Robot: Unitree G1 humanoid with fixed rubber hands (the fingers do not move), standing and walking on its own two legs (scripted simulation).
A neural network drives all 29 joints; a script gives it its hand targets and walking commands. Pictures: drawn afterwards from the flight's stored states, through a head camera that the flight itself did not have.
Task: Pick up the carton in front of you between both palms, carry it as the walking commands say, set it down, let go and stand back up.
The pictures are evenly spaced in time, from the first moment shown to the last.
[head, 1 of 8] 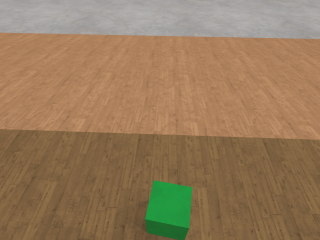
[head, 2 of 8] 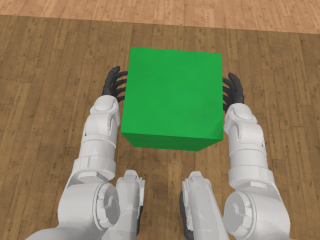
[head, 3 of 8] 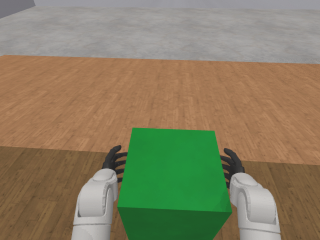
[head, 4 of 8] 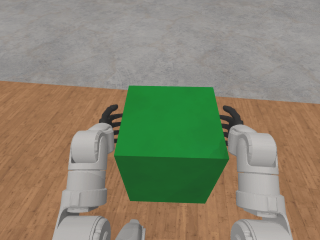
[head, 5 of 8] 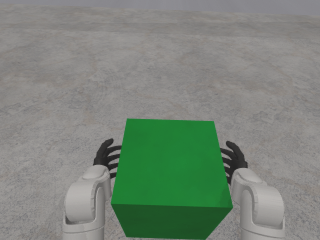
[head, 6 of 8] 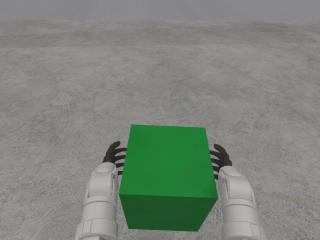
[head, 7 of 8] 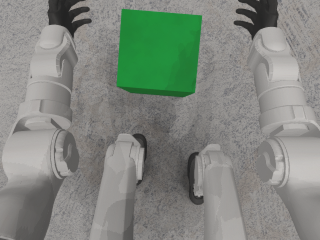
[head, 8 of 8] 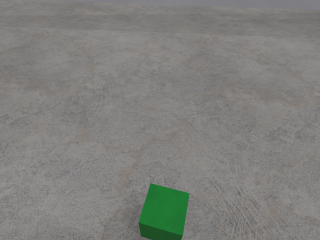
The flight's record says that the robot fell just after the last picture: no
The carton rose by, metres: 0.70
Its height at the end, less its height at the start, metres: -0.47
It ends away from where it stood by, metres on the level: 4.89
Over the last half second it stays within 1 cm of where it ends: yes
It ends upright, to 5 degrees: yes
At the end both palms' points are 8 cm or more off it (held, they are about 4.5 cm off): yes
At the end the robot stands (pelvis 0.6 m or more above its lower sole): yes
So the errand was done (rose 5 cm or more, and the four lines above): yes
